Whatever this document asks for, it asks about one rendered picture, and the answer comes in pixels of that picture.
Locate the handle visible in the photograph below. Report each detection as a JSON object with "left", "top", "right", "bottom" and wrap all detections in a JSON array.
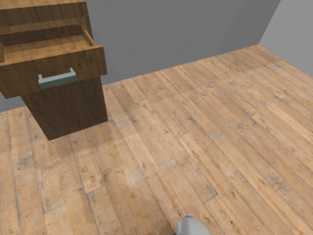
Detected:
[{"left": 38, "top": 68, "right": 78, "bottom": 89}]

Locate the drawer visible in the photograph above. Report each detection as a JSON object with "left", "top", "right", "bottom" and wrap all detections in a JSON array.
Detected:
[{"left": 0, "top": 23, "right": 108, "bottom": 99}]

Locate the cabinet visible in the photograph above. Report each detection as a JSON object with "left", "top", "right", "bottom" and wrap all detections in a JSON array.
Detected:
[{"left": 0, "top": 0, "right": 109, "bottom": 141}]

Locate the right robot shin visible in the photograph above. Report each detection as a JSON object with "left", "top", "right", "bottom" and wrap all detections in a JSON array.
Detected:
[{"left": 184, "top": 214, "right": 194, "bottom": 218}]

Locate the right robot thigh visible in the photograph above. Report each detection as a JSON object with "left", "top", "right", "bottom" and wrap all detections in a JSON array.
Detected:
[{"left": 176, "top": 217, "right": 210, "bottom": 235}]

